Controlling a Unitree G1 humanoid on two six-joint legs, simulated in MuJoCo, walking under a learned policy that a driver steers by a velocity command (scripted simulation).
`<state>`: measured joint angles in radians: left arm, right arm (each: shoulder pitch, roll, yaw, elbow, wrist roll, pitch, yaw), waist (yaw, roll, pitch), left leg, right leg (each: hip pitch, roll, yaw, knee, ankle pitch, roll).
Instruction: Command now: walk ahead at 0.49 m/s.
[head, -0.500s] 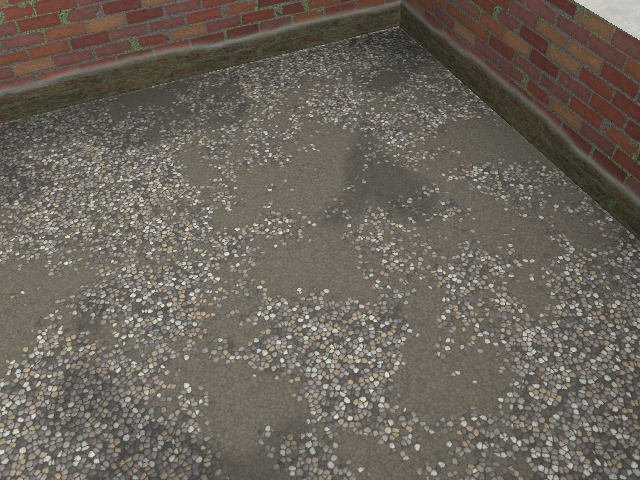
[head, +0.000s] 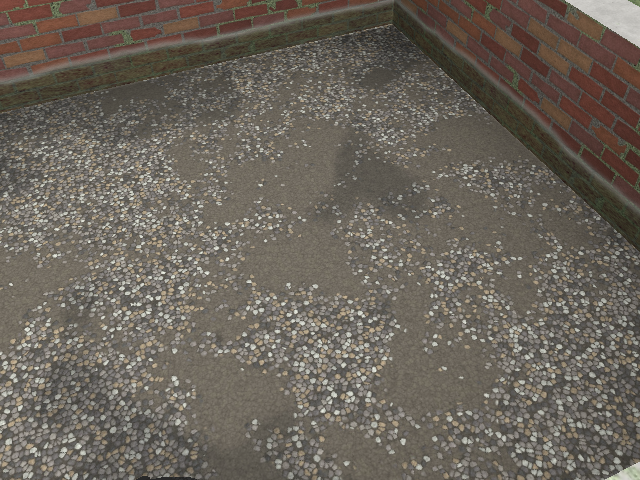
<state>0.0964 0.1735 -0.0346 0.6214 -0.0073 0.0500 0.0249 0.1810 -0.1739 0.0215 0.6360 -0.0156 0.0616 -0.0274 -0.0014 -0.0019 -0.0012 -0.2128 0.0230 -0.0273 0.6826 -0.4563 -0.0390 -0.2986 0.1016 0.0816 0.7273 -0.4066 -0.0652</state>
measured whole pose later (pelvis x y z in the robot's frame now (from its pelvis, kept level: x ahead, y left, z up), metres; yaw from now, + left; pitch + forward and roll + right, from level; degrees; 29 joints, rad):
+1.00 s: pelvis +0.01 +0.01 +0.00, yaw +0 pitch -1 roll +0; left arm 0.09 0.16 -0.04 0.61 -0.01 0.05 0.03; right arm 0.19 -0.18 0.02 0.63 -0.01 0.06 -0.03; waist 0.00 0.01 0.00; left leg -0.20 0.01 -0.03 0.70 -0.47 -0.02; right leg -0.29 0.08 0.07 0.74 -0.42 -0.05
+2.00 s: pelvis +0.01 +0.02 +0.00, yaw +0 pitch -1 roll +0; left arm 0.12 0.17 -0.04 0.61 0.00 0.03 0.03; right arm 0.20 -0.17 0.03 0.62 -0.01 0.05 -0.02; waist 0.00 -0.01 -0.01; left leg -0.20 0.00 -0.03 0.68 -0.47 -0.01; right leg -0.28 0.07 0.06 0.72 -0.42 -0.04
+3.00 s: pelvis +0.00 +0.02 +0.00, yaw +1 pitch -1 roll +0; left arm 0.13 0.17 -0.04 0.61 0.00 0.03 0.03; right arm 0.19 -0.16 0.03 0.62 -0.01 0.05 -0.02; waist 0.00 -0.01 -0.01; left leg -0.20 0.00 -0.03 0.69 -0.47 -0.01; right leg -0.29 0.06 0.05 0.72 -0.42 -0.04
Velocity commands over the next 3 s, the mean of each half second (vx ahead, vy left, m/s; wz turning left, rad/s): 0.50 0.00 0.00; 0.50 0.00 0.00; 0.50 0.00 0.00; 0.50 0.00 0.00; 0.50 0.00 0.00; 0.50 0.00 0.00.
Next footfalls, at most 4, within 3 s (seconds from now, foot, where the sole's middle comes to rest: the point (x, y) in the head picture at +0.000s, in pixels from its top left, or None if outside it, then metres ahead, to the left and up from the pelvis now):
none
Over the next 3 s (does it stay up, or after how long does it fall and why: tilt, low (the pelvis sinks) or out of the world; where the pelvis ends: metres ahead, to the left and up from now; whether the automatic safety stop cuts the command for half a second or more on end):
stays up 0.00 0.02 0.00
